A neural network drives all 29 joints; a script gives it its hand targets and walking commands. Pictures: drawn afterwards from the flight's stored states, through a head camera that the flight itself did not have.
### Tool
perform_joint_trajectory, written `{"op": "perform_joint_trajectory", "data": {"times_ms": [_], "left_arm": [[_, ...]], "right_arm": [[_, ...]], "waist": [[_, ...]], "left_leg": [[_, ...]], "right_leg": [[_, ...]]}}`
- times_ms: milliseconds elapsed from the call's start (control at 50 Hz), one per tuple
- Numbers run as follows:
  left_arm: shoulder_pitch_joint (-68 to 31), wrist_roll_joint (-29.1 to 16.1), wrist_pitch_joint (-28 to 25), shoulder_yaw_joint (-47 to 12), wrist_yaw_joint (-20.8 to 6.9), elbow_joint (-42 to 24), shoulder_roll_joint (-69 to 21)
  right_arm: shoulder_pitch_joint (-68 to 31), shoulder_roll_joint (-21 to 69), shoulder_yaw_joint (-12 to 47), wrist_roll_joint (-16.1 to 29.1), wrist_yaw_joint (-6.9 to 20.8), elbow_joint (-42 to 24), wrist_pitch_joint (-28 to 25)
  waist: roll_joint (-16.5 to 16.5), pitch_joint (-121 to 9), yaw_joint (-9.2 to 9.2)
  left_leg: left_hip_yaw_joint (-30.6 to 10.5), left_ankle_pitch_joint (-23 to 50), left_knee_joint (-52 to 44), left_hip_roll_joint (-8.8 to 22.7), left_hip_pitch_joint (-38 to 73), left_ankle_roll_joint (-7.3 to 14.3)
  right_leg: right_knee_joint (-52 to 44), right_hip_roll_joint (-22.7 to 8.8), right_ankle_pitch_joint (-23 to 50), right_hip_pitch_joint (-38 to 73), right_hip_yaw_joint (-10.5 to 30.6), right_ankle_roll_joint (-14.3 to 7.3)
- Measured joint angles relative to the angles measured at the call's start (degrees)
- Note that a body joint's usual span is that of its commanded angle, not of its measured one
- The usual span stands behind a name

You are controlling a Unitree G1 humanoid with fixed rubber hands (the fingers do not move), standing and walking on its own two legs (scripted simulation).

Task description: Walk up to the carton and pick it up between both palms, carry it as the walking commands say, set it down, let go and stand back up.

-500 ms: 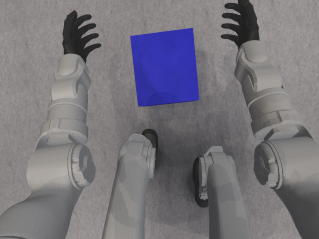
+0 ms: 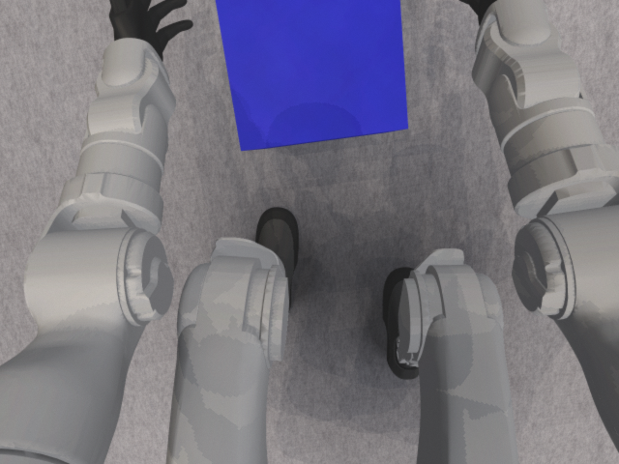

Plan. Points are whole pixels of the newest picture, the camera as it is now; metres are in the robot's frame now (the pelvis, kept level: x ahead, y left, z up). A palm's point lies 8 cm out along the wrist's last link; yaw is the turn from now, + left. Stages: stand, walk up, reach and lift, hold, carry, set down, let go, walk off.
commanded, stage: reach and lift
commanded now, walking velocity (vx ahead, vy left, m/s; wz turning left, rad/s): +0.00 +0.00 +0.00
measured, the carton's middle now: (313, 57) +0.52 +0.10 -0.31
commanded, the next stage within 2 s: none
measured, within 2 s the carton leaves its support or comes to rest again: leaves its support in 1.76 s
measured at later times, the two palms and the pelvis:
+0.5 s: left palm (158, 46) +0.50 +0.27 -0.23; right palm (476, 25) +0.55 -0.08 -0.23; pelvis -0.01 +0.00 -0.03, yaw +0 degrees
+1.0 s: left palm (179, 38) +0.51 +0.24 -0.22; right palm (449, 26) +0.55 -0.05 -0.22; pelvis -0.02 +0.00 -0.03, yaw -1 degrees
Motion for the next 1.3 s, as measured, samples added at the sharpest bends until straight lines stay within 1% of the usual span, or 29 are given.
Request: {"op": "perform_joint_trajectory", "data": {"times_ms": [100,200,300,420,620,880,980,1040,1140,1220,1300], "left_arm": [[-1.43,-1.27,-1.09,-0.11,-0.24,3.65,0.74],[-4.80,-2.44,-2.12,-0.02,-0.93,8.74,2.27],[-7.92,-3.49,-2.70,0.03,-1.47,11.73,3.23],[-9.02,-4.23,-3.00,-0.42,-1.60,12.54,4.12],[-9.81,-4.57,-2.71,-1.56,-1.92,12.74,4.57],[-12.55,-3.52,-2.67,-2.19,-1.59,13.30,2.79],[-12.99,-2.78,-2.75,-1.80,-1.01,13.33,2.07],[-12.86,-2.63,-2.73,-1.79,-0.81,13.07,2.08],[-12.60,-1.59,-1.90,-1.54,-0.67,12.45,2.22],[-12.00,0.16,0.15,-0.69,-1.45,11.53,2.08],[-10.64,1.43,2.29,-0.16,-2.77,10.00,2.23]], "right_arm": [[-2.17,0.38,1.16,0.02,0.23,1.88,-0.66],[-4.05,0.19,2.58,-0.14,0.60,3.36,-1.13],[-4.39,-0.66,4.31,0.41,0.73,3.01,-0.94],[-5.20,-1.09,5.59,1.36,0.75,2.71,-0.70],[-7.59,-0.85,5.19,1.29,0.95,4.38,-0.44],[-9.09,1.05,4.55,0.24,0.67,5.01,-0.76],[-9.45,2.39,3.97,-0.88,0.68,4.99,-0.85],[-9.67,3.01,2.98,-1.99,0.10,5.19,-0.88],[-10.50,3.73,0.88,-4.62,0.34,6.33,-0.49],[-10.15,4.75,-1.83,-7.88,1.30,6.04,0.56],[-8.59,5.68,-4.43,-10.53,2.33,4.35,1.75]], "waist": [[1.03,3.33,0.12],[1.88,5.96,0.13],[2.06,8.93,0.09],[1.46,10.01,0.30],[0.82,10.50,0.32],[0.97,11.45,0.39],[1.07,11.52,0.49],[1.10,11.59,0.47],[1.07,11.87,0.45],[0.99,11.62,0.59],[0.93,10.87,0.82]], "left_leg": [[0.84,-0.40,2.51,1.25,-0.25,0.69],[1.64,-0.30,4.34,2.38,-0.91,1.18],[2.19,-0.35,5.68,2.94,-0.32,1.37],[2.18,-0.52,6.35,3.51,-0.10,1.27],[2.39,-0.01,5.84,3.88,0.01,1.35],[2.59,0.37,5.22,3.89,0.42,1.56],[2.57,0.27,5.06,3.80,0.56,1.47],[2.53,0.20,4.99,3.71,0.70,1.37],[2.36,-0.07,5.37,3.53,1.05,1.10],[2.19,-0.70,6.45,3.40,1.16,0.77],[1.96,-1.61,7.75,3.32,0.98,0.49]], "right_leg": [[2.57,0.65,0.03,-0.63,0.64,0.50],[4.73,0.97,0.52,-1.96,1.16,0.74],[6.53,-0.09,0.50,-1.78,1.02,0.11],[7.18,-0.46,0.74,-1.93,0.65,-0.40],[6.68,-0.89,1.79,-2.36,0.57,-0.75],[5.92,-1.20,2.59,-2.22,0.72,-0.62],[5.67,-1.19,2.66,-2.16,0.78,-0.60],[5.56,-1.16,2.68,-2.07,0.82,-0.61],[5.86,-0.96,2.57,-1.80,0.85,-0.63],[6.88,-0.66,2.04,-1.72,0.88,-0.71],[8.05,-0.35,1.23,-1.86,0.83,-0.86]]}}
